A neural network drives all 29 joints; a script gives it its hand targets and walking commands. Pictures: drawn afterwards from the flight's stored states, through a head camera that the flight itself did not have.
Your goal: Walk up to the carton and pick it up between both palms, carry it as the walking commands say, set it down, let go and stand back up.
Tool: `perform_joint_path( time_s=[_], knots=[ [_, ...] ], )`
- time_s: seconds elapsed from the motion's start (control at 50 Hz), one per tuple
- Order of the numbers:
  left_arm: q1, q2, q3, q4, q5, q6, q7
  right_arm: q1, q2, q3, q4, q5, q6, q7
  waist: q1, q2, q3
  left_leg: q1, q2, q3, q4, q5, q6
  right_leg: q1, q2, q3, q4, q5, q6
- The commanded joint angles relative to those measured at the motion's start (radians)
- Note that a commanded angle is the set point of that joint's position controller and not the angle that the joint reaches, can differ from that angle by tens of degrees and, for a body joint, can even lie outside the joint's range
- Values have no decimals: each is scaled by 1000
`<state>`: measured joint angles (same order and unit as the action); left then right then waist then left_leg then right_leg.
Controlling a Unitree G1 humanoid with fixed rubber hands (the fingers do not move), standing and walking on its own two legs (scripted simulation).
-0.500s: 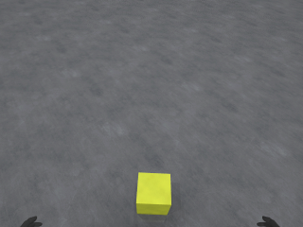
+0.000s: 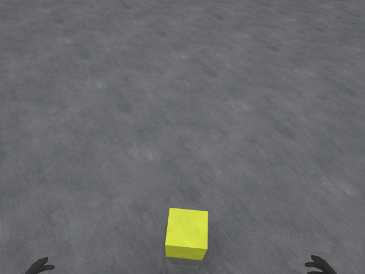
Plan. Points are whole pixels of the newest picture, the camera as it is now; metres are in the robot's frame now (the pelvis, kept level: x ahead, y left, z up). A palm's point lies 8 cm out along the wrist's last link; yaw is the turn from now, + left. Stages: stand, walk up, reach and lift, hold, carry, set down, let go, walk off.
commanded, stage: walk up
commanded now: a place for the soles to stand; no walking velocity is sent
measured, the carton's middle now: (186, 234) +0.40 -0.03 -0.65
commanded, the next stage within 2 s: stand in 0.68 s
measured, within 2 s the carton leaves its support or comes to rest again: neither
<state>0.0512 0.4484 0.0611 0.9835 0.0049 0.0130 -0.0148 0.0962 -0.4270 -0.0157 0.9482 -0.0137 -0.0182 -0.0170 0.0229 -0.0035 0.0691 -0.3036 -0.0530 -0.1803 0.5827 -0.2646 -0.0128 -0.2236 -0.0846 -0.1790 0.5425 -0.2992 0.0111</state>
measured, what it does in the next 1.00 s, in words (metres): stands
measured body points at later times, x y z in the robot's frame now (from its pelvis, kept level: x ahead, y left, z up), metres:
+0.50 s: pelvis +0.01 -0.02 +0.00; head +0.03 -0.01 +0.45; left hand +0.11 +0.31 -0.11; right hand +0.17 -0.33 -0.10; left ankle +0.03 +0.12 -0.73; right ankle -0.01 -0.13 -0.73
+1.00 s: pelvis -0.01 -0.02 +0.00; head +0.05 +0.00 +0.44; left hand +0.15 +0.30 -0.09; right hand +0.18 -0.32 -0.09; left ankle +0.03 +0.12 -0.73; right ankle +0.00 -0.13 -0.73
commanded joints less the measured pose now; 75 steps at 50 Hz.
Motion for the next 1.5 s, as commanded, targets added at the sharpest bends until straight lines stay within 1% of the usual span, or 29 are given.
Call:
perform_joint_path(
  time_s=[0.0, 0.08, 0.12, 0.14, 0.16, 0.18, 0.2, 0.22, 0.24, 0.26, 0.28, 0.3, 0.32, 0.36, 0.4, 0.46, 0.62, 0.78, 0.86, 0.88, 0.9, 0.92, 0.96, 0.98, 1.0, 1.06, 1.16, 1.3, 1.48],
  knots=[
    [-9, 165, 37, -50, 3, -9, 1, -19, -201, -40, -56, 1, -12, -10, 6, 53, -127, -102, 101, -140, -95, 259, 71, 167, -60, 158, -64, 16, -78],
    [-13, 201, 51, -72, 7, -7, 6, 19, -177, -43, -61, 1, -4, -8, 0, -51, -119, -89, 32, 40, 104, 223, 29, 132, -202, 192, -128, 79, -151],
    [-39, 199, 52, -98, 10, -4, 5, 51, -167, -49, -60, -7, 1, -1, -22, -110, -97, -45, 30, 85, 164, 0, 35, 42, -257, 200, -130, 110, -181],
    [-46, 197, 49, -111, 10, -4, 4, 60, -171, -53, -60, -13, 0, 4, -30, -115, -80, -18, 39, 95, 153, -58, 41, 1, -265, 195, -113, 106, -178],
    [-46, 189, 44, -120, 8, -5, 3, 57, -177, -56, -60, -16, -4, 8, -31, -97, -67, 12, 51, 80, 106, -16, 50, -32, -242, 175, -77, 80, -155],
    [-42, 170, 38, -128, 3, -4, 2, 55, -192, -59, -59, -15, -10, 9, -27, -41, -50, 28, 68, 33, 21, 137, 60, -47, -180, 130, -15, 36, -114],
    [-40, 149, 33, -134, -8, 0, 1, 32, -220, -61, -67, -11, -14, 7, -12, 46, -40, -1, 111, -83, -53, 213, 82, -39, -78, 76, 63, -17, -76],
    [-35, 131, 32, -130, -12, 6, 0, 31, -240, -62, -68, -8, -17, 3, -13, 115, -55, -20, 166, -225, -119, 228, 130, -27, -6, 77, 139, -81, -47],
    [-17, 112, 29, -122, -12, 10, 0, 28, -243, -58, -74, -8, -20, -1, -11, 136, -72, -21, 203, -313, -156, 214, 176, -23, 20, 125, 137, -148, -40],
    [11, 103, 25, -109, -10, 7, 0, -5, -238, -52, -82, -9, -21, -6, 5, 133, -85, -24, 209, -298, -158, 202, 181, 0, 18, 148, 88, -157, -47],
    [33, 105, 21, -91, -6, -1, 2, -43, -218, -42, -88, -9, -21, -10, 24, 110, -96, -52, 191, -241, -140, 189, 151, 60, 0, 166, 18, -89, -59],
    [24, 126, 25, -80, 2, -11, 4, -43, -188, -32, -81, -2, -21, -11, 24, 63, -97, -94, 150, -163, -113, 195, 100, 123, -41, 191, -45, -10, -75],
    [0, 153, 30, -74, 8, -21, 5, -29, -167, -25, -70, 6, -22, -10, 10, 2, -93, -84, 103, -79, -70, 233, 59, 130, -93, 218, -98, 54, -89],
    [-20, 168, 29, -65, 10, -26, 6, -5, -160, -26, -51, 7, -20, -7, -12, -7, -114, 10, 65, 20, -22, 278, 31, 110, -146, 212, -124, 172, -111],
    [-30, 156, 23, -65, 3, -25, 9, 1, -156, -29, -40, 5, -18, -4, -15, -21, -125, 48, 72, 23, -32, 309, 37, 108, -131, 170, -108, 200, -98],
    [-36, 143, 19, -70, -3, -18, 10, -10, -160, -30, -37, 4, -14, -4, -13, -34, -120, 58, 82, 9, -32, 347, 47, 97, -107, 138, -101, 153, -80],
    [-48, 144, 22, -77, -1, -9, 8, -33, -170, -28, -30, 0, -11, -4, -8, -17, -97, 23, 84, -18, -56, 330, 51, 96, -102, 133, -111, 54, -79],
    [-40, 133, 24, -73, 0, -6, 2, -42, -182, -25, -37, -1, -16, -6, -2, 28, -108, -22, 104, -90, -112, 290, 69, 136, -66, 126, -89, 14, -69],
    [-35, 136, 25, -64, 2, -8, 1, -43, -179, -24, -37, 0, -17, -6, -1, 29, -110, -27, 97, -83, -115, 279, 64, 144, -74, 134, -108, 6, -72],
    [-144, -42, 61, -548, 19, 38, 3, -186, -62, -182, -413, -26, 40, 52, -106, -18, -37, -46, 16, 179, -101, 132, -20, -47, 157, 83, -72, 134, -34],
    [-155, 17, 135, -503, 19, 80, -5, -81, -81, -165, -358, -30, 105, 64, -63, -2, 0, -121, -11, 207, -110, 32, -10, 88, 140, 103, -76, 103, -31],
    [-102, 31, 153, -521, 32, 120, -17, -35, -63, -165, -326, -50, 151, 83, -38, 46, 31, -161, -2, 217, -130, -52, -8, 125, 128, 114, -70, 49, -17],
    [-31, 40, 164, -510, 72, 174, -19, -23, -90, -183, -346, -86, 208, 93, 3, 78, 55, -214, 40, 205, -143, -121, -12, 120, 109, 132, -45, -27, -19],
    [4, 46, 187, -509, 79, 189, -10, -19, -101, -182, -379, -98, 218, 96, 29, 81, 23, -172, 37, 207, -144, -104, -15, 139, 108, 140, -34, -35, -16],
    [24, 43, 205, -490, 73, 198, -10, -49, -106, -185, -419, -103, 222, 93, 46, 50, -3, -155, 28, 211, -111, -67, -16, 117, 100, 160, -27, -26, -16],
    [23, 24, 228, -518, 47, 198, -20, -165, -90, -165, -536, -82, 222, 91, 79, -5, -104, -106, -1, 222, -13, 65, -11, 71, 98, 195, 27, 42, -10],
    [-67, -5, 203, -538, 30, 187, -20, -266, -43, -128, -500, -45, 229, 86, 82, -25, -192, -201, -6, 229, 121, 161, -19, -75, 107, 203, 157, 113, 0],
    [-168, -27, 171, -525, -1, 184, 0, -362, -51, -148, -409, -41, 220, 52, 41, -39, -375, -295, -2, 210, 211, 251, -37, -189, 123, 189, 263, 237, 4],
    [-409, -82, 124, -506, -37, 179, 37, -564, -44, -173, -337, -25, 204, 57, 18, 22, -513, -374, 7, 197, 250, 184, -52, -419, 130, 168, 310, 131, -11]
  ],
)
